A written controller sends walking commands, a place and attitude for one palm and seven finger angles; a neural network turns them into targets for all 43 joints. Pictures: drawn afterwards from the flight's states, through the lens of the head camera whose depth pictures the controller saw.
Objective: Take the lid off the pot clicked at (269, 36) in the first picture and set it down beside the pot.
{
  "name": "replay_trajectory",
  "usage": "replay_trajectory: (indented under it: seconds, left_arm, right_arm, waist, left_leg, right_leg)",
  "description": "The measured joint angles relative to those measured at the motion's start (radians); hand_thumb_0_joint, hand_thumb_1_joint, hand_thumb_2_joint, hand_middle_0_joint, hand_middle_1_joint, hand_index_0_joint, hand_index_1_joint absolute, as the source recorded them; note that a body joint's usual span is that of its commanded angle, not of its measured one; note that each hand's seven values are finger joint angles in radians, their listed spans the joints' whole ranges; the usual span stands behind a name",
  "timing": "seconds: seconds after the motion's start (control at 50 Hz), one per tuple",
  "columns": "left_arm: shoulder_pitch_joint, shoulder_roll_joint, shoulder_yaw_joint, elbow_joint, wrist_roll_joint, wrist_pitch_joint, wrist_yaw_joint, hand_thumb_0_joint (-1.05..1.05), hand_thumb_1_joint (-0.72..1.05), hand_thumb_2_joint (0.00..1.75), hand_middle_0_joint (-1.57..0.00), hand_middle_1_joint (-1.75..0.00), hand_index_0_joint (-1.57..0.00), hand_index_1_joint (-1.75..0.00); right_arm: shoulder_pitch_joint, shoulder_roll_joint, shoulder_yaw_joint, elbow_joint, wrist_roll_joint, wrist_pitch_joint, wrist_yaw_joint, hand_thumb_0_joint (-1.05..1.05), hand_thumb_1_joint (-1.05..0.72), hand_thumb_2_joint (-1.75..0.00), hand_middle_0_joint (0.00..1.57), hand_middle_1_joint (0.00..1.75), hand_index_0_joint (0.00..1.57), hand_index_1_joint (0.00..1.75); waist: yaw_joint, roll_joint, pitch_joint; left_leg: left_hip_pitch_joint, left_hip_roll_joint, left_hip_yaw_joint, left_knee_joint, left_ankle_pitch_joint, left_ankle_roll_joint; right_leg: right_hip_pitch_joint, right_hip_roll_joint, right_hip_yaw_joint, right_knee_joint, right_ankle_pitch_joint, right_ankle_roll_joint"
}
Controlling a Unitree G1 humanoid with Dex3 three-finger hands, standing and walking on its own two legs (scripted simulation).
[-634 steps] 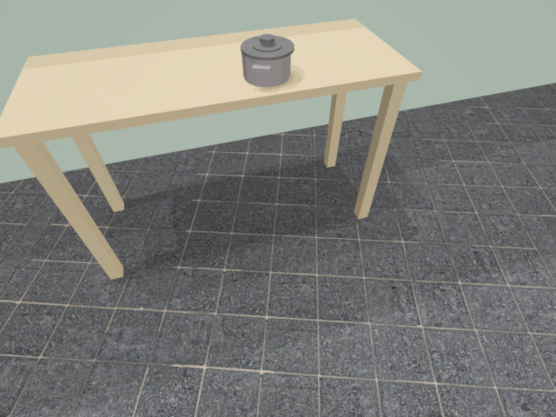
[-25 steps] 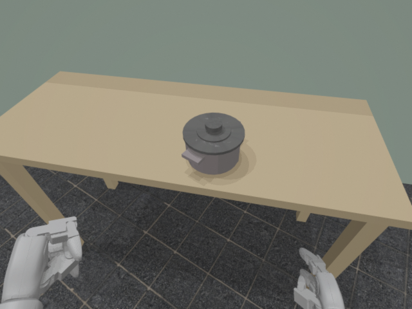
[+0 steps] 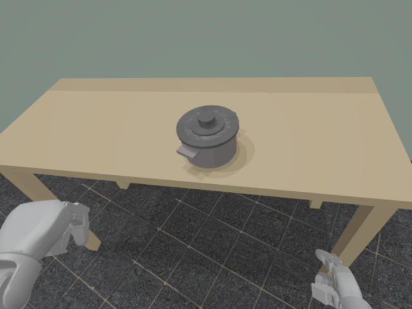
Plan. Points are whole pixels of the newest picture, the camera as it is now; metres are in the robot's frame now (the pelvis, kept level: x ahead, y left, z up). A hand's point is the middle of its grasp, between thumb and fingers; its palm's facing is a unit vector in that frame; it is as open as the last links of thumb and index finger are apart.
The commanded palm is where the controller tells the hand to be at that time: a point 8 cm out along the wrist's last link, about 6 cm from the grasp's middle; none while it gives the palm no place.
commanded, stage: reach forward and open the fingers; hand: left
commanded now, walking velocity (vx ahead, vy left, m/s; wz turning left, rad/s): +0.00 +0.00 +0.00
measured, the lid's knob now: (206, 118) +0.53 +0.07 +0.09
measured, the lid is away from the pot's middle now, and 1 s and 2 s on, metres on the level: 0.01 0.01 0.01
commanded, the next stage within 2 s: move the open hand above the knob in 0.76 s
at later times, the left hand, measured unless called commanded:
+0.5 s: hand (59, 210) +0.23 +0.27 +0.14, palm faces -0.17 +0.03 -0.99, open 8.4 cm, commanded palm +0.22 +0.26 +0.20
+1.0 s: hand (75, 182) +0.28 +0.27 +0.15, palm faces -0.17 +0.00 -0.98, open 10.1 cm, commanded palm +0.27 +0.25 +0.22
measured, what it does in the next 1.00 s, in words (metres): stands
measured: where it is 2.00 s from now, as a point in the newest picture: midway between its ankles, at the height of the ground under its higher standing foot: outside the picture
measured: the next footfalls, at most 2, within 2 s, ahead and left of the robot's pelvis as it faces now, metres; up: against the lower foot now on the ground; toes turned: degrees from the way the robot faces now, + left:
none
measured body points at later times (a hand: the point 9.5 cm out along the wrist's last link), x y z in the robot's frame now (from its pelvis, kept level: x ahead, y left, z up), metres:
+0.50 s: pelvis -0.02 +0.01 +0.01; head -0.01 -0.04 +0.45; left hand +0.23 +0.27 +0.19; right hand +0.18 -0.21 -0.10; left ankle +0.00 +0.09 -0.74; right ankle +0.00 -0.11 -0.74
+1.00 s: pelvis -0.03 +0.02 +0.00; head -0.02 -0.01 +0.45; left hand +0.29 +0.27 +0.20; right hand +0.18 -0.19 -0.09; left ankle +0.00 +0.09 -0.74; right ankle +0.00 -0.11 -0.74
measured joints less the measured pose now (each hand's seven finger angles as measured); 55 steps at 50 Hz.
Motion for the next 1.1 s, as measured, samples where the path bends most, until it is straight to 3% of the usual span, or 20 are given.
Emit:
replay_trajectory:
  seconds: [0.12,0.2,0.34,0.46,0.52,0.64,0.72,0.78,0.86,1.02,1.1]
  left_arm:
    - [-0.081,0.039,-0.016,0.041,-0.032,-0.04,-0.159,0.0,0.43,1.18,-1.15,-0.98,-1.15,-0.98]
    - [-0.143,0.082,-0.002,0.054,-0.036,-0.092,-0.223,0.0,0.3,1.24,-1.11,-0.84,-1.11,-0.84]
    - [-0.23,0.075,0.024,0.099,-0.067,-0.123,-0.272,0.0,0.11,1.32,-1.03,-0.6,-1.02,-0.59]
    - [-0.321,0.088,-0.011,0.131,-0.034,-0.169,-0.267,0.0,-0.06,1.36,-0.95,-0.38,-0.95,-0.38]
    - [-0.391,0.094,-0.012,0.185,-0.029,-0.153,-0.263,0.0,-0.14,1.38,-0.92,-0.28,-0.91,-0.28]
    - [-0.442,0.048,-0.049,0.201,-0.027,-0.11,-0.283,0.0,-0.24,1.41,-0.87,-0.15,-0.87,-0.15]
    - [-0.507,0.082,-0.082,0.242,0.001,-0.129,-0.3,0.0,-0.27,1.42,-0.86,-0.12,-0.86,-0.11]
    - [-0.566,0.091,-0.069,0.288,-0.009,-0.117,-0.304,0.0,-0.28,1.43,-0.86,-0.1,-0.85,-0.1]
    - [-0.597,0.059,-0.066,0.3,-0.023,-0.073,-0.317,0.0,-0.29,1.43,-0.85,-0.09,-0.85,-0.09]
    - [-0.738,0.044,-0.189,0.376,0.03,-0.042,-0.347,0.0,-0.3,1.44,-0.86,-0.09,-0.85,-0.08]
    - [-0.817,0.021,-0.213,0.424,0.037,-0.006,-0.354,0.0,-0.3,1.45,-0.86,-0.09,-0.85,-0.08]
  right_arm:
    - [0.003,-0.001,0.003,-0.009,0.006,-0.011,-0.011,0.02,-0.91,-0.9,0.2,0.3,0.2,0.3]
    - [0.004,-0.001,0.007,-0.012,0.003,-0.018,-0.01,0.02,-0.91,-0.9,0.2,0.3,0.2,0.3]
    - [0.019,-0.006,-0.003,-0.023,0.006,-0.018,0.009,0.02,-0.91,-0.9,0.2,0.3,0.2,0.3]
    - [0.029,0.0,0.0,0.005,0.006,-0.018,0.008,0.02,-0.91,-0.9,0.2,0.3,0.2,0.3]
    - [0.034,0.007,0.003,0.01,0.011,-0.015,0.013,0.02,-0.91,-0.9,0.2,0.3,0.2,0.3]
    - [0.038,0.011,0.006,0.001,0.013,-0.018,0.032,0.02,-0.9,-0.9,0.2,0.3,0.2,0.3]
    - [0.032,0.017,0.016,0.009,0.012,-0.02,0.023,0.02,-0.9,-0.9,0.2,0.3,0.2,0.3]
    - [0.033,0.019,0.018,0.004,0.016,-0.02,0.024,0.02,-0.9,-0.9,0.2,0.3,0.2,0.3]
    - [0.039,0.014,0.013,-0.01,0.021,-0.02,0.036,0.02,-0.9,-0.9,0.2,0.3,0.2,0.3]
    - [0.022,0.01,0.02,0.006,0.02,-0.021,0.023,0.02,-0.9,-0.9,0.2,0.3,0.2,0.3]
    - [0.022,0.011,0.019,0.009,0.02,-0.022,0.029,0.02,-0.9,-0.9,0.2,0.3,0.2,0.3]
  waist:
    - [-0.01,0.004,0.002]
    - [-0.014,-0.001,0.015]
    - [-0.018,-0.002,0.04]
    - [-0.015,-0.011,0.049]
    - [-0.017,-0.016,0.056]
    - [-0.028,-0.01,0.053]
    - [-0.029,-0.019,0.053]
    - [-0.031,-0.023,0.055]
    - [-0.031,-0.022,0.049]
    - [-0.031,-0.036,0.063]
    - [-0.037,-0.034,0.058]
  left_leg:
    - [0.027,-0.004,-0.019,-0.032,0.017,-0.001]
    - [0.04,-0.004,-0.029,-0.047,0.029,-0.003]
    - [0.037,-0.006,-0.032,-0.068,0.056,0.002]
    - [0.039,-0.015,-0.029,-0.078,0.071,0.01]
    - [0.042,-0.02,-0.027,-0.085,0.079,0.013]
    - [0.045,-0.031,-0.014,-0.094,0.09,0.025]
    - [0.047,-0.036,-0.01,-0.092,0.09,0.03]
    - [0.046,-0.038,-0.01,-0.091,0.091,0.031]
    - [0.043,-0.042,-0.008,-0.094,0.094,0.035]
    - [0.038,-0.049,-0.017,-0.087,0.091,0.035]
    - [0.032,-0.049,-0.021,-0.087,0.088,0.033]
  right_leg:
    - [0.035,-0.003,-0.018,-0.036,0.012,0.0]
    - [0.055,-0.002,-0.028,-0.061,0.026,-0.002]
    - [0.059,-0.003,-0.032,-0.094,0.058,0.002]
    - [0.06,-0.012,-0.029,-0.101,0.072,0.009]
    - [0.061,-0.017,-0.027,-0.102,0.078,0.011]
    - [0.057,-0.028,-0.015,-0.101,0.086,0.023]
    - [0.055,-0.033,-0.01,-0.091,0.084,0.026]
    - [0.053,-0.036,-0.01,-0.088,0.084,0.026]
    - [0.048,-0.04,-0.008,-0.087,0.084,0.029]
    - [0.043,-0.047,-0.017,-0.072,0.072,0.027]
    - [0.037,-0.047,-0.02,-0.07,0.068,0.026]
